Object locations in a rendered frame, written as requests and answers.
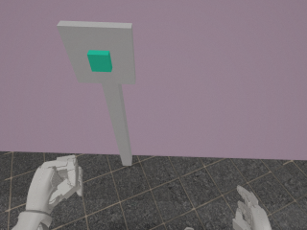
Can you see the robot left forearm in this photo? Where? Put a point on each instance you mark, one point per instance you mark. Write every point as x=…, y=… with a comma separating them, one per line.
x=33, y=220

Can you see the panel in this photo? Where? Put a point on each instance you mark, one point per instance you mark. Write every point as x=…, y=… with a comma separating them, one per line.
x=78, y=37

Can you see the robot right hand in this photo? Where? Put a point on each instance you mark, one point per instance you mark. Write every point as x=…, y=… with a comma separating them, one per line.
x=255, y=216

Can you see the button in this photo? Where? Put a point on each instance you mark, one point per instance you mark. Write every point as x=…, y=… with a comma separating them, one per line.
x=99, y=60

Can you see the robot left hand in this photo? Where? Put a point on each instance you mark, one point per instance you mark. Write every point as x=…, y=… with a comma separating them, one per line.
x=63, y=174

